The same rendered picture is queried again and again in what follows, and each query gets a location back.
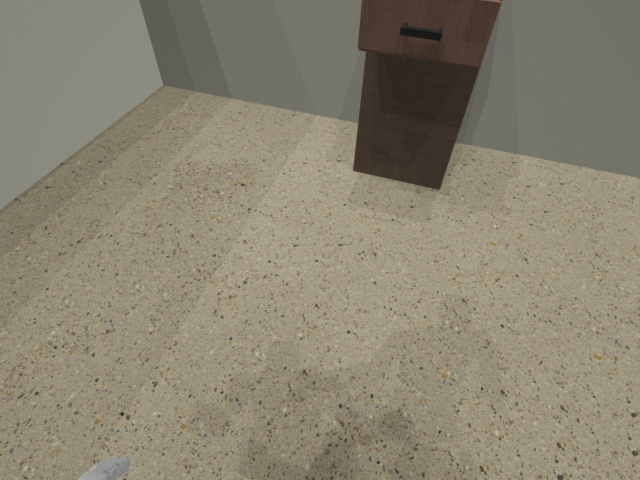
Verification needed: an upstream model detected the handle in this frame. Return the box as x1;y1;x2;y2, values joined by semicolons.
400;23;443;41

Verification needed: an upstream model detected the left robot hand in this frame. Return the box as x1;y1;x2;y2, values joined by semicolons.
78;457;131;480

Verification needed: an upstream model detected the drawer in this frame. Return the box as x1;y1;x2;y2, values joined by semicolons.
358;0;501;69

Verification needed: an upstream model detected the cabinet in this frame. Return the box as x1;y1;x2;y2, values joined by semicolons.
353;0;502;190

